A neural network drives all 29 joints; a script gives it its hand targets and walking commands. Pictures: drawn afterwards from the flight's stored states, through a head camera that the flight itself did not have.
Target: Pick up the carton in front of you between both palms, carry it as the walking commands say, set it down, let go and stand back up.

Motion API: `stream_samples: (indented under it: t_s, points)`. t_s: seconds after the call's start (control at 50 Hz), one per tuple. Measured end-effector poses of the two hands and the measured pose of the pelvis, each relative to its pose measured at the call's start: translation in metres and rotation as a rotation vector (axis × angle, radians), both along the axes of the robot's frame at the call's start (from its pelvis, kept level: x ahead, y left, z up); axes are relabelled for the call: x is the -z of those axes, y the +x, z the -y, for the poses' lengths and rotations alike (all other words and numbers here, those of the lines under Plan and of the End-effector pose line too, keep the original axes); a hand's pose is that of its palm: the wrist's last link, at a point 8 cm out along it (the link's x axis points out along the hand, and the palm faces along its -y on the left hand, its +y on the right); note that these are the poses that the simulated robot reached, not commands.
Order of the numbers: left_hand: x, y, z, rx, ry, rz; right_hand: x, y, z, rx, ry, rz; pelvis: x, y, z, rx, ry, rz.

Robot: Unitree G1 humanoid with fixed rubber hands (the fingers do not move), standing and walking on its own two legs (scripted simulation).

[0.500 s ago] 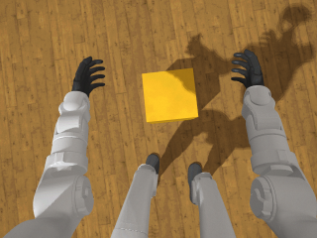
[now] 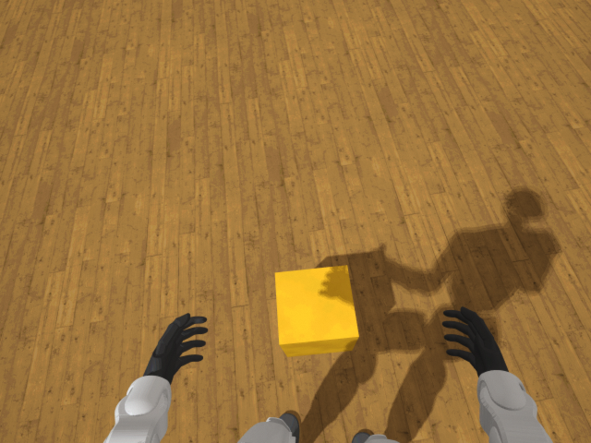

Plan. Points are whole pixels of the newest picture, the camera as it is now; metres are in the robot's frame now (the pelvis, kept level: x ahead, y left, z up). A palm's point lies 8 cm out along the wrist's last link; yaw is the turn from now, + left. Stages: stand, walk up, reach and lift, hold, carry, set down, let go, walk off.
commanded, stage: let go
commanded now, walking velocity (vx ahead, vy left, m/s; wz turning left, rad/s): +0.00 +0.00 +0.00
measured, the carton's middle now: (315, 313) +0.42 +0.04 -0.64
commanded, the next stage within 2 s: stand in 0.64 s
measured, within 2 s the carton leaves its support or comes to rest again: neither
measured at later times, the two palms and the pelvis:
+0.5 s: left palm (163, 383) +0.18 +0.22 -0.05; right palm (536, 417) +0.18 -0.24 -0.05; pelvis +0.02 -0.01 +0.01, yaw -1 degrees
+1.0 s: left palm (117, 397) +0.16 +0.29 -0.08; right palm out of the picture +0.15 -0.29 -0.07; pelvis +0.02 +0.01 +0.01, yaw -1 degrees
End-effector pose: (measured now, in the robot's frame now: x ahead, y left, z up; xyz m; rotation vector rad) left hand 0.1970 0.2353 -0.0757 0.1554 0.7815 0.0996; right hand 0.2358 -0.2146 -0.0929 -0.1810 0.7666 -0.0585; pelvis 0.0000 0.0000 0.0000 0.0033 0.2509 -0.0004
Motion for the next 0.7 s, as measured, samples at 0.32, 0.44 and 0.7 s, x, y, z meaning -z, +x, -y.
stream_samples:
  t_s: [0.32,0.44,0.7]
  points:
    - [-0.021,-0.023,0.018,0.039,0.004,-0.015,-0.036,-0.06,0.034,0.012,-0.002,-0.022,-0.013,0.016,0.015,0.002,0.011,0.265]
    - [-0.024,-0.017,0.017,0.048,0.007,-0.004,-0.04,-0.059,0.033,0.021,0.002,-0.016,-0.012,0.016,0.013,0.008,0.01,0.304]
    - [-0.016,-0.028,-0.02,0.005,0.113,-0.036,-0.025,-0.075,0.032,0.022,-0.099,-0.067,-0.007,0.013,0.001,0.006,0.003,0.29]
